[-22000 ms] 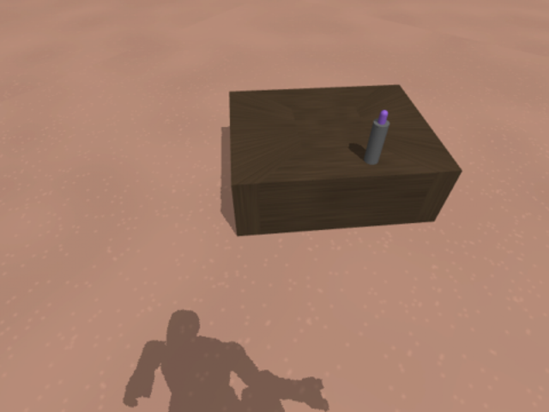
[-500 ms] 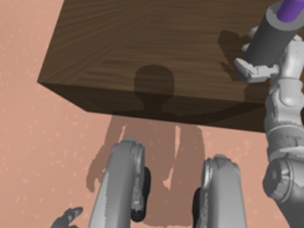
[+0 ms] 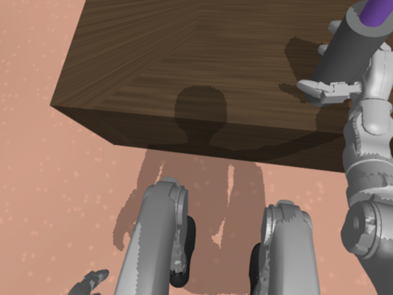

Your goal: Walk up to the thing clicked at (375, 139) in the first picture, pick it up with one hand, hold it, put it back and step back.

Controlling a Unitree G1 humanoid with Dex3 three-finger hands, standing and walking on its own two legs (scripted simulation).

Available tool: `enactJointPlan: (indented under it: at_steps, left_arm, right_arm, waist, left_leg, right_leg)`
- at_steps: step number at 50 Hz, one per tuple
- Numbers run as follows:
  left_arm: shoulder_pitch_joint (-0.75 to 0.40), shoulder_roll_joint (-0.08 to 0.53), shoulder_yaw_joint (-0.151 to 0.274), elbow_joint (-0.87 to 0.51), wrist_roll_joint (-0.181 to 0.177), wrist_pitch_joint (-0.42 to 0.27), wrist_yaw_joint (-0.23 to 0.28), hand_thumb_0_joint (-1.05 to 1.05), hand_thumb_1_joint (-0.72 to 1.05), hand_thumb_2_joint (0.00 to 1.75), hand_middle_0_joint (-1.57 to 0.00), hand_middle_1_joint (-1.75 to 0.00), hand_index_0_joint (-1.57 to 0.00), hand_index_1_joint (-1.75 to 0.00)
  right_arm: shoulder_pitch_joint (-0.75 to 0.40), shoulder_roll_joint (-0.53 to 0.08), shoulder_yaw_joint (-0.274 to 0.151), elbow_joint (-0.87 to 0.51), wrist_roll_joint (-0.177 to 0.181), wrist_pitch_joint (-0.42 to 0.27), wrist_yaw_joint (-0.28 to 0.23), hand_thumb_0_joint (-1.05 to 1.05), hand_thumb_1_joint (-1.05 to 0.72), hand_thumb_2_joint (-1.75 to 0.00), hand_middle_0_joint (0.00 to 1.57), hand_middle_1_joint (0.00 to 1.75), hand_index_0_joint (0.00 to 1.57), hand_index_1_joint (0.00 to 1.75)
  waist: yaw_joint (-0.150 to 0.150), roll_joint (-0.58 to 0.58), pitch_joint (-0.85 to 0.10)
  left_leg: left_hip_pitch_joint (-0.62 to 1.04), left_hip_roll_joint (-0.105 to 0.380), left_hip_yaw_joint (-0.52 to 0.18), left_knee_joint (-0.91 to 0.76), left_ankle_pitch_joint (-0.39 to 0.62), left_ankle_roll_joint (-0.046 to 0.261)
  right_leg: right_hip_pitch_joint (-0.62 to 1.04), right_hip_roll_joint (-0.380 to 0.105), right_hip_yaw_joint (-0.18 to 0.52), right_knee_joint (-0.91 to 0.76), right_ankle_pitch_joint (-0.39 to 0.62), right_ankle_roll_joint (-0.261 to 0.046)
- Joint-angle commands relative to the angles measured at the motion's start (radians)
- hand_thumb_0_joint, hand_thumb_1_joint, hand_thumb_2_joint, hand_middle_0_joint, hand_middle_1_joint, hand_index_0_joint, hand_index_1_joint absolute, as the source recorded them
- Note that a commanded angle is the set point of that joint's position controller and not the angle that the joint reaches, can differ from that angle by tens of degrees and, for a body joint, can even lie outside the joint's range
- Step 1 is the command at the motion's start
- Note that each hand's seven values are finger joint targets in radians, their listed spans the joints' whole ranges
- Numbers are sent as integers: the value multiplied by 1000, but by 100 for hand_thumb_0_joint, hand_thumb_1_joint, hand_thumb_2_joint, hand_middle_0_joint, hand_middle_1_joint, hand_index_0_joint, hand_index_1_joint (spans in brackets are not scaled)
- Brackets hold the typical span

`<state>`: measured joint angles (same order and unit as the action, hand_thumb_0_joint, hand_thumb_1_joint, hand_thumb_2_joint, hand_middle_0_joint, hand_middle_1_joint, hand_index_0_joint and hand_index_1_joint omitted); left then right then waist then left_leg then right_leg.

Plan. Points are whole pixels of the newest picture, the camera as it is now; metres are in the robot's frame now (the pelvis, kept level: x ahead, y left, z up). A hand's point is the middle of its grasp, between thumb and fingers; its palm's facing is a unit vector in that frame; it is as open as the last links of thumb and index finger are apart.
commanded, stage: withdraw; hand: right
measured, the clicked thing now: (347, 53) +0.55 -0.15 +0.04
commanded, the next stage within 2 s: rise in 0.30 s
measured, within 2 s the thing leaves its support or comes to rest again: rests again in 1.80 s
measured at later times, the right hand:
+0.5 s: hand out of the picture +0.56 -0.23 +0.12, palm faces +0.09 +0.98 -0.17, open 16.3 cm
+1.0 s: hand out of the picture +0.47 -0.26 +0.20, palm faces +0.17 +0.91 -0.38, open 17.2 cm
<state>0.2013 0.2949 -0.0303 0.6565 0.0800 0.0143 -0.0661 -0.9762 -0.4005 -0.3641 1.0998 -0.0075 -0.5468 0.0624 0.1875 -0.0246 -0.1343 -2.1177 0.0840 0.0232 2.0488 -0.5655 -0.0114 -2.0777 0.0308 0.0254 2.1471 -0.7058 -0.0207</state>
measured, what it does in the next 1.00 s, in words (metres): rises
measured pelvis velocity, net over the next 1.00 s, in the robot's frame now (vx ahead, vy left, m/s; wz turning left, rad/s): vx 0.06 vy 0.00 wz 0.03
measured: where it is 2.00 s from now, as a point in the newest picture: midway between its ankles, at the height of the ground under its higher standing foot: (219, 279)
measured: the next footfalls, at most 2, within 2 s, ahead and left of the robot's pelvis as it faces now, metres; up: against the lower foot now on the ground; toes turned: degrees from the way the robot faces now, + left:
none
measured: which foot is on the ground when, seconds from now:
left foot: down 0.00-1.00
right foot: down 0.00-1.00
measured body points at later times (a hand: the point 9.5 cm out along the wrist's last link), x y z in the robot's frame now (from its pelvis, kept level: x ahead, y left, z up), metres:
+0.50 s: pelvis +0.01 +0.00 +0.10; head +0.22 -0.03 +0.50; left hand +0.07 +0.28 -0.02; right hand +0.55 -0.28 +0.13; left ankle +0.12 +0.13 -0.38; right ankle +0.07 -0.11 -0.38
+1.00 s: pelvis +0.06 +0.00 +0.27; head +0.19 -0.02 +0.70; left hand +0.09 +0.28 +0.16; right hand +0.46 -0.31 +0.22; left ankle +0.12 +0.13 -0.38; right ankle +0.07 -0.11 -0.38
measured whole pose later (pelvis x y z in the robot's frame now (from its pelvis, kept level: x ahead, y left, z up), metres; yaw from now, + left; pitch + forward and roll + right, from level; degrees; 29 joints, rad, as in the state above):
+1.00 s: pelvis +0.06 +0.00 +0.27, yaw +2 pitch +22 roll +3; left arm 0.33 0.28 -0.01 0.64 -0.04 0.10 0.05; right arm -0.58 -0.51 -0.29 1.08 -0.06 -0.04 -0.07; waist 0.12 -0.01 -0.11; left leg -1.05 0.00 0.06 1.07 -0.40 0.00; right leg -1.02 -0.04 0.03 1.18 -0.54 0.00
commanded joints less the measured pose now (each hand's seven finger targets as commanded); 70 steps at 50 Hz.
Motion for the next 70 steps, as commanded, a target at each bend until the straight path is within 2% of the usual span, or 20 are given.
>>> enactJointPlan:
  at_steps: [1,10,18,21,22,24,27,30,34,38,41,48,56,59,61,63,64,66,69,70]
  left_arm:
    - [200,220,84,-31,1,-7,16,0,89,89,-21,-29,-20,-30]
    - [218,219,91,-53,-36,10,54,0,89,90,-20,-29,-19,-30]
    - [226,214,92,-30,-68,-13,81,0,88,89,-21,-30,-20,-30]
    - [214,194,79,-61,-74,-24,80,0,86,91,-21,-31,-20,-31]
    - [241,203,85,-38,-76,9,74,0,88,91,-21,-31,-21,-31]
    - [242,193,88,-83,-81,34,68,0,87,91,-21,-31,-20,-31]
    - [254,207,91,-105,-85,56,66,0,87,91,-20,-30,-19,-31]
    - [263,194,89,-91,-87,72,75,0,89,90,-20,-29,-20,-30]
    - [263,176,84,-63,-82,70,96,0,90,90,-20,-30,-20,-30]
    - [273,188,79,-48,-83,64,108,0,90,90,-20,-30,-20,-30]
    - [265,171,82,-55,-91,64,112,0,90,90,-20,-29,-20,-30]
    - [227,144,82,-91,-117,61,132,0,90,90,-20,-29,-20,-30]
    - [153,103,63,-121,-123,39,181,0,90,90,-20,-29,-20,-30]
    - [120,87,60,-130,-121,23,197,0,90,90,-20,-30,-20,-30]
    - [91,56,46,-150,-119,7,198,0,90,90,-20,-30,-20,-30]
    - [75,82,66,-165,-118,2,208,0,90,90,-20,-29,-20,-30]
    - [48,76,63,-173,-122,-1,210,0,90,90,-20,-29,-20,-30]
    - [31,55,60,-187,-122,-15,211,0,90,90,-20,-30,-20,-30]
    - [-2,59,68,-212,-121,-26,220,0,90,90,-20,-29,-20,-30]
    - [-16,54,62,-221,-122,-29,220,0,90,90,-20,-30,-20,-30]
  right_arm:
    - [-434,-244,-42,-252,8,-71,-3,0,10,-46,51,48,50,48]
    - [-459,-391,-110,-393,30,27,21,0,24,-26,31,27,30,27]
    - [-326,-309,-68,-170,70,137,140,0,43,-7,9,6,9,5]
    - [-353,-325,-63,-226,84,141,168,0,42,-4,7,3,8,3]
    - [-156,-496,-87,14,-79,234,108,0,43,-9,5,6,6,6]
    - [-351,-420,-34,-242,-62,261,68,0,50,-8,4,6,6,6]
    - [-356,-582,-87,-317,-109,309,23,0,51,-7,4,6,6,6]
    - [-300,-651,-125,-295,-131,335,-34,0,50,-10,6,7,6,7]
    - [-291,-531,-56,-144,-132,361,-86,0,44,-12,6,7,6,7]
    - [-188,-506,-42,-56,-121,391,-116,0,50,-9,6,6,6,6]
    - [-33,-391,14,26,-97,421,-122,0,49,-9,6,6,6,6]
    - [219,-286,74,-226,-36,471,-154,0,49,-9,6,6,6,6]
    - [513,-221,101,-578,11,497,-226,0,49,-9,6,6,6,6]
    - [659,-104,163,-611,25,519,-236,0,50,-9,6,6,6,6]
    - [833,55,266,-579,35,537,-223,0,50,-9,6,6,6,6]
    - [756,-77,199,-825,34,535,-239,0,48,-10,6,7,6,7]
    - [865,-52,226,-843,38,545,-239,0,49,-9,6,6,6,6]
    - [1059,131,355,-777,49,581,-223,0,52,-7,6,6,6,6]
    - [1115,27,292,-997,46,593,-232,0,46,-11,6,7,6,7]
    - [1163,51,317,-1012,48,603,-227,0,49,-9,6,6,6,6]
  waist:
    - [22,-146,-737]
    - [-6,-152,-836]
    - [28,-74,-605]
    - [14,-102,-636]
    - [-64,-116,-582]
    - [-38,-158,-645]
    - [-77,-220,-774]
    - [-77,-198,-718]
    - [-27,-166,-544]
    - [-52,-163,-500]
    - [-49,-87,-449]
    - [-99,-94,-443]
    - [-156,-132,-308]
    - [-137,-101,-235]
    - [-126,-25,-163]
    - [-157,-103,-242]
    - [-173,-104,-205]
    - [-132,15,-120]
    - [-169,-2,-152]
    - [-165,5,-112]
  left_leg:
    - [495,-27,17,-193,115,48]
    - [669,-33,5,-309,140,47]
    - [649,-42,20,-430,116,46]
    - [680,-46,17,-453,148,51]
    - [731,-56,15,-520,102,52]
    - [745,-56,13,-547,133,50]
    - [832,-65,19,-594,214,49]
    - [936,-71,19,-677,249,46]
    - [991,-79,16,-802,231,43]
    - [1058,-90,32,-890,269,49]
    - [1182,-97,38,-965,338,50]
    - [1441,-102,37,-1101,463,52]
    - [1599,-94,33,-1241,414,52]
    - [1606,-98,37,-1282,395,50]
    - [1615,-97,45,-1299,414,44]
    - [1674,-93,43,-1306,433,46]
    - [1687,-92,46,-1312,426,47]
    - [1672,-100,57,-1331,433,36]
    - [1717,-96,56,-1342,443,31]
    - [1711,-97,57,-1352,427,29]
  right_leg:
    - [392,6,2,-300,144,0]
    - [517,-7,4,-410,171,-2]
    - [573,-26,40,-518,161,-6]
    - [635,-30,39,-540,210,-5]
    - [721,-29,37,-638,184,5]
    - [803,-40,64,-677,210,9]
    - [1026,-54,74,-726,385,24]
    - [1073,-61,63,-780,429,23]
    - [1068,-60,39,-866,351,14]
    - [1180,-64,48,-961,425,23]
    - [1195,-62,28,-1008,476,13]
    - [1349,-60,2,-1154,587,17]
    - [1493,-54,-6,-1332,529,26]
    - [1539,-55,-6,-1373,505,26]
    - [1532,-53,-8,-1387,525,22]
    - [1608,-52,-10,-1407,556,27]
    - [1614,-51,-11,-1420,555,30]
    - [1597,-52,-9,-1424,550,19]
    - [1619,-47,-17,-1431,563,17]
    - [1612,-46,-18,-1437,544,16]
